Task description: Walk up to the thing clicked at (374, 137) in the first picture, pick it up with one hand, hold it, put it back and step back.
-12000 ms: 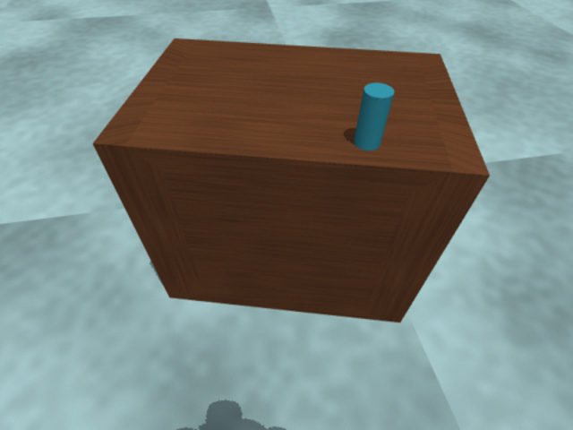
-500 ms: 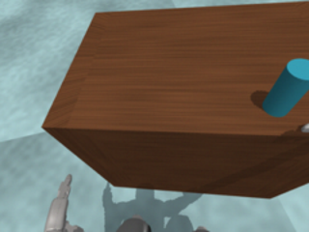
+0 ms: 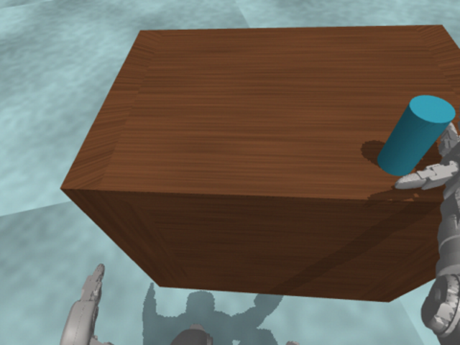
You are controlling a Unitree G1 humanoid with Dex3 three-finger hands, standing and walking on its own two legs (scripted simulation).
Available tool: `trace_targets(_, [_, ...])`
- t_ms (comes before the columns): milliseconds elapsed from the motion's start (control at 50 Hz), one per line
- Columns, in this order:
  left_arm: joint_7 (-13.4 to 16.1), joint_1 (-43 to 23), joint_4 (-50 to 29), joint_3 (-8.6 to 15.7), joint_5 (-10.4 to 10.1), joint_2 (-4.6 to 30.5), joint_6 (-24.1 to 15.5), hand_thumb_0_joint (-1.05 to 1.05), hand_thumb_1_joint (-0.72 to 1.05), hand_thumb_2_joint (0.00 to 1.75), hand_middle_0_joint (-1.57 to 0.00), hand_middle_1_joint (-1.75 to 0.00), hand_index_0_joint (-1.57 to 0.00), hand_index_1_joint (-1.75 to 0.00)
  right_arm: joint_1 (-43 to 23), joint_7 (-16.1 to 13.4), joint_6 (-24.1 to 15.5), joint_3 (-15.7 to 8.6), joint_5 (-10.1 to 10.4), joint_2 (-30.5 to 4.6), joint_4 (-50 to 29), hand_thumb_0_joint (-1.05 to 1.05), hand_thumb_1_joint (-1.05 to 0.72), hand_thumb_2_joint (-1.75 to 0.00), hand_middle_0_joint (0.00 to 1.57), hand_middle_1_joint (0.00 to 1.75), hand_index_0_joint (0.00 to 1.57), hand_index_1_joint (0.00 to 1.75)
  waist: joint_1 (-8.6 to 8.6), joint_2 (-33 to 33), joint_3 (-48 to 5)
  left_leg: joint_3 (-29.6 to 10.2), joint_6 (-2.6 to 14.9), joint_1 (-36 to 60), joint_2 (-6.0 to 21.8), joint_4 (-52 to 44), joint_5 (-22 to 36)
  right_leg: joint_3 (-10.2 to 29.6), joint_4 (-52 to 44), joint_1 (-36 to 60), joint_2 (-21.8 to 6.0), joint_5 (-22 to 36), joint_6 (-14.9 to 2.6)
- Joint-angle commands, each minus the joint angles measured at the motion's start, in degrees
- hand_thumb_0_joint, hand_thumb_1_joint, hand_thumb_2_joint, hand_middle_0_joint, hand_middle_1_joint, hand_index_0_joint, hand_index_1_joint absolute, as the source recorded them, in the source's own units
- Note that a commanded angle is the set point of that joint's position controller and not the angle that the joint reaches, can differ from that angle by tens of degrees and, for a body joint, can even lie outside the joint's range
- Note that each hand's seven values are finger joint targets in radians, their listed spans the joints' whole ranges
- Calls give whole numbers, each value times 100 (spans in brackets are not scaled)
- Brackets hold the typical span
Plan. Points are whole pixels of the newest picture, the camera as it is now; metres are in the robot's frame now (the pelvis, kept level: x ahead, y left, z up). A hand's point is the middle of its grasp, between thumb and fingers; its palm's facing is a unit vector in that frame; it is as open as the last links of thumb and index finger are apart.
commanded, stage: close in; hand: right
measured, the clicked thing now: (411, 138) +0.47 -0.27 +0.09
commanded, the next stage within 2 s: rest palm in 0.02 s
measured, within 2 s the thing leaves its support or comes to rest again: leaves its support in 1.28 s
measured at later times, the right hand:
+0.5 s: hand (410, 145) +0.45 -0.27 +0.10, palm faces +0.30 +0.95 +0.01, open 17.0 cm
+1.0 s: hand (411, 142) +0.46 -0.27 +0.09, palm faces +0.29 +0.96 +0.02, open 10.4 cm
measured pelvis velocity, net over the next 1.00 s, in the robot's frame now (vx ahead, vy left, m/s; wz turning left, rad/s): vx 0.01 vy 0.00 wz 0.00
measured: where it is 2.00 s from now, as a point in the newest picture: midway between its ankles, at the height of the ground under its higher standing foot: outside the picture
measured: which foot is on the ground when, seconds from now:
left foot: down 0.00-1.00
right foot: down 0.00-1.00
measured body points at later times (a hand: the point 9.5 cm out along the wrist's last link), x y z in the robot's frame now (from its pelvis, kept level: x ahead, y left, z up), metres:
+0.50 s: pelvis +0.00 +0.00 +0.00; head +0.07 -0.02 +0.44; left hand +0.15 +0.26 -0.03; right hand +0.43 -0.32 +0.10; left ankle +0.05 +0.14 -0.69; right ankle +0.00 -0.13 -0.69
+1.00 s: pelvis +0.01 +0.00 +0.00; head +0.07 -0.03 +0.45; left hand +0.16 +0.26 -0.02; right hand +0.44 -0.32 +0.10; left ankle +0.05 +0.14 -0.69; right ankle +0.00 -0.13 -0.69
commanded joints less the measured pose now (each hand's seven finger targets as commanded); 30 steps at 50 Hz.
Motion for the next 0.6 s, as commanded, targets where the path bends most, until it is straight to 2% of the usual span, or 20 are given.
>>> trace_targets(0, [13,-115,-1098,504,-69,878,-285,0,-54,4,-5,-6,-6,-5,-2531,-149,-391,-106,41,-1587,-1651,0,60,-8,1,6,2,6,-44,-916,-2298,-5,188,1370,-212,-427,975,-64,-819,953,158,1503,-72])
trace_targets(40, [-10,91,-876,440,-59,805,-244,0,-54,4,-5,-6,-6,-5,-2265,-224,-313,-23,2,-1405,-1371,0,58,-7,1,6,2,6,-91,-857,-1918,18,193,1285,-231,-438,861,-71,-864,786,162,1369,-69])
trace_targets(60, [-26,59,-872,453,-63,777,-241,0,-53,3,-5,-6,-6,-5,-2312,-237,-326,43,16,-1281,-1462,0,59,-7,1,6,2,6,-44,-904,-1960,-24,190,1272,-211,-452,804,-88,-840,743,167,1256,-83])
trace_targets(100, [-9,-170,-1217,522,-81,929,-263,0,-54,4,-5,-6,-6,-5,-2283,-342,-353,-168,37,-1479,-1650,0,58,-8,1,6,2,6,-98,-706,-2242,3,168,1478,-225,-504,712,-58,-893,817,140,1168,-102])
trace_targets(140, [-36,34,-978,431,-64,773,-218,0,-61,9,-5,-4,-3,-6,-2475,-412,-368,-1,-6,-1374,-1826,0,54,-4,5,4,6,4,-122,-868,-2118,-11,174,1519,-227,-514,754,-103,-905,758,162,1191,-96])
trace_targets(160, [-55,28,-1076,385,-78,717,-217,0,-61,9,-5,-4,-4,-6,-2217,-418,-346,65,-6,-1174,-1647,0,55,-5,4,4,5,4,-131,-808,-2099,12,175,1571,-226,-485,826,-91,-915,769,167,1290,-90])
trace_targets(180, [-45,-50,-1280,395,-106,769,-226,0,-61,9,-5,-4,-3,-6,-2012,-440,-321,18,17,-1194,-1647,0,56,-3,5,3,6,3,-153,-623,-2194,-13,148,1770,-211,-523,922,-119,-898,785,176,1358,-112])
trace_targets(200, [-24,-36,-1286,472,-110,821,-216,0,-61,9,-5,-4,-3,-6,-2148,-459,-338,47,17,-1204,-1740,0,57,-2,6,3,7,3,-75,-547,-2238,-39,133,1833,-199,-525,995,-127,-872,763,173,1398,-128])
trace_targets(240, [-53,46,-1218,347,-106,708,-186,0,-61,9,-5,-4,-3,-6,-1814,-500,-309,38,-14,-1105,-1409,0,57,-1,7,2,8,2,-137,-503,-1871,-52,128,1777,-186,-556,922,-157,-906,583,189,1318,-137])
trace_targets(260, [-60,237,-1057,396,-103,708,-160,0,-58,7,-6,-5,-5,-6,-1742,-528,-310,-26,-3,-1073,-1290,0,61,0,15,1,16,1,-112,-391,-1679,-32,136,1646,-205,-557,900,-138,-921,535,184,1315,-140])
trace_targets(300, [-84,199,-1045,344,-82,652,-154,0,-58,6,-5,-5,-5,-6,-2142,-562,-420,-124,-48,-1354,-1560,0,61,0,21,4,22,4,-110,-656,-1744,-64,153,1526,-191,-513,884,-141,-891,560,179,1305,-136])
trace_targets(320, [-92,228,-927,283,-58,556,-160,0,-57,6,-5,-5,-5,-6,-2266,-550,-457,-65,-51,-1258,-1623,0,61,0,25,7,26,7,-69,-673,-1708,-77,149,1473,-189,-499,885,-145,-845,560,178,1281,-143])
trace_targets(380, [-53,39,-1139,523,-55,853,-197,0,-57,6,-5,-5,-5,-6,-2477,-524,-522,-87,-81,-1389,-1631,0,61,0,33,13,33,13,80,-657,-1943,-87,155,1414,-186,-444,949,-101,-785,713,152,1310,-143])
trace_targets(420, [-37,9,-1434,517,-67,865,-204,0,-57,6,-5,-5,-5,-6,-2898,-529,-534,-76,-107,-1532,-1926,0,59,-2,35,16,35,17,127,-714,-2458,-101,140,1669,-187,-449,1185,-99,-742,985,155,1526,-142])
trace_targets(440, [-39,168,-1254,528,-64,857,-187,0,-57,6,-5,-5,-4,-6,-2825,-514,-484,7,-127,-1399,-1558,0,58,-4,38,19,38,19,163,-736,-2239,-67,143,1563,-196,-436,1186,-96,-744,915,167,1514,-140])
trace_targets(480, [-64,208,-1211,438,-80,800,-178,0,-57,6,-5,-5,-4,-5,-2524,-479,-379,15,-122,-1275,-1120,0,58,-4,40,20,40,20,151,-664,-2044,-45,154,1424,-203,-460,1174,-68,-762,857,161,1585,-126])
trace_targets(520, [-71,69,-1258,365,-67,743,-182,0,-57,6,-5,-5,-4,-5,-3047,-489,-420,-15,-176,-1527,-1401,0,55,-6,44,23,44,23,90,-1006,-2245,-42,174,1411,-199,-430,1177,-80,-782,993,153,1654,-89])
trace_targets(540, [-92,334,-959,326,-49,692,-154,0,-57,7,-5,-5,-4,-6,-2742,-468,-358,9,-182,-1390,-920,0,54,-6,47,24,47,24,113,-934,-1948,18,187,1223,-233,-383,1176,-45,-788,885,137,1787,-59])
trace_targets(560, [-136,268,-956,196,-52,596,-151,0,-56,6,-5,-5,-5,-5,-2587,-431,-326,29,-163,-1298,-793,0,53,-8,48,26,48,27,27,-917,-1842,34,194,1183,-241,-367,1145,-25,-798,802,131,1900,-37])
trace_targets(580, [-149,135,-1120,233,-51,630,-158,0,-57,6,-5,-5,-5,-5,-2754,-409,-352,33,-170,-1357,-1076,0,53,-9,49,27,50,27,18,-1068,-2147,-8,209,1279,-221,-343,1249,-45,-763,927,137,2011,-27])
